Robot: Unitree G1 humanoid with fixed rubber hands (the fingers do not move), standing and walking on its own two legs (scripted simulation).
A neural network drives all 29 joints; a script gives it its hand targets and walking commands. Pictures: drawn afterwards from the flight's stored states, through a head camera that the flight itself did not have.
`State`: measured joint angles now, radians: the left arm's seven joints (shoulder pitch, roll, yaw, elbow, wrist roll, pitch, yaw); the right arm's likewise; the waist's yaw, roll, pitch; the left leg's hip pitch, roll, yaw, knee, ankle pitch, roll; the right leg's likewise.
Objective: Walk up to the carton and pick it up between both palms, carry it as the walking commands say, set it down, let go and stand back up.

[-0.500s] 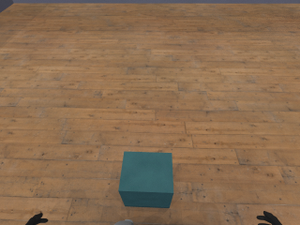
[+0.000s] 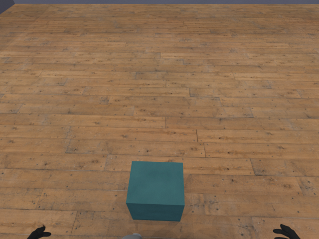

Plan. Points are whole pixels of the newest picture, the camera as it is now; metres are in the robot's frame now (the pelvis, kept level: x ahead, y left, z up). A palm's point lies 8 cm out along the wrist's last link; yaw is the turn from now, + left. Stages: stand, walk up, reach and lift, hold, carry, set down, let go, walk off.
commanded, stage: walk up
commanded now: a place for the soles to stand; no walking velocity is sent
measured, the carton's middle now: (156, 192) +0.45 +0.05 -0.59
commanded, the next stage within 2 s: none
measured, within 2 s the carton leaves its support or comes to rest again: neither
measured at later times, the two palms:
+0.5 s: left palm out of the picture +0.09 +0.34 -0.08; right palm out of the picture +0.13 -0.31 -0.08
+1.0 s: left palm out of the picture +0.09 +0.34 -0.08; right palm out of the picture +0.13 -0.31 -0.08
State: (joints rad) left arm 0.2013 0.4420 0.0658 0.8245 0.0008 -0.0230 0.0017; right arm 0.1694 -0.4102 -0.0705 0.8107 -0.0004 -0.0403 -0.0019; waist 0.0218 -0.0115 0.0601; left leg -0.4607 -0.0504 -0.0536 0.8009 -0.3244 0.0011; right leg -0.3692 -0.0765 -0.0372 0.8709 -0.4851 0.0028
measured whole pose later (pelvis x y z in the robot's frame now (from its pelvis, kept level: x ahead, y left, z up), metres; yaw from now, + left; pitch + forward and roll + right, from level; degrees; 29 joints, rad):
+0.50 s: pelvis +0.00 +0.00 +0.00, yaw +0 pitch -1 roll +1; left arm 0.20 0.44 0.07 0.82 0.00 -0.02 0.00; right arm 0.17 -0.41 -0.07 0.81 0.00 -0.04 0.00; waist 0.02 -0.01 0.06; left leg -0.46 -0.05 -0.05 0.81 -0.33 0.00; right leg -0.37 -0.08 -0.04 0.87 -0.48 0.00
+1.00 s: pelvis +0.00 +0.00 +0.00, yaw +0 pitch -1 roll +1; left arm 0.20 0.44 0.07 0.82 0.00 -0.02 0.00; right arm 0.17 -0.41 -0.07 0.81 0.00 -0.04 0.00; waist 0.02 -0.01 0.05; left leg -0.46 -0.05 -0.06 0.81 -0.33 0.00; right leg -0.37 -0.08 -0.04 0.87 -0.48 0.00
